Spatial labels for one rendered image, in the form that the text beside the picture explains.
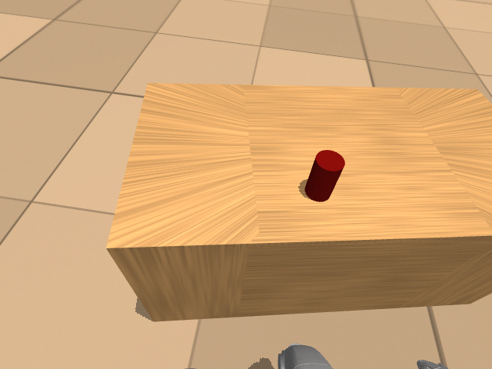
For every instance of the can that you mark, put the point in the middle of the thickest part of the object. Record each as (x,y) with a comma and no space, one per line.
(325,172)

